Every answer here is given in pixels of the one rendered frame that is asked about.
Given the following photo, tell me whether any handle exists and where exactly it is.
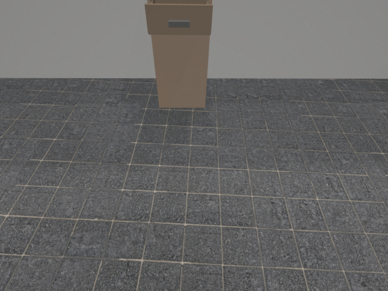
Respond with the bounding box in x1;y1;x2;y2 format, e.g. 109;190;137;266
169;19;190;28

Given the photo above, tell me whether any cabinet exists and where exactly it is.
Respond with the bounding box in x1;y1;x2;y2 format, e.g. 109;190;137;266
147;0;212;108

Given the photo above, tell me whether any drawer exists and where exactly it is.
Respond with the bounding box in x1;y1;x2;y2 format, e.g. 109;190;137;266
144;0;213;35

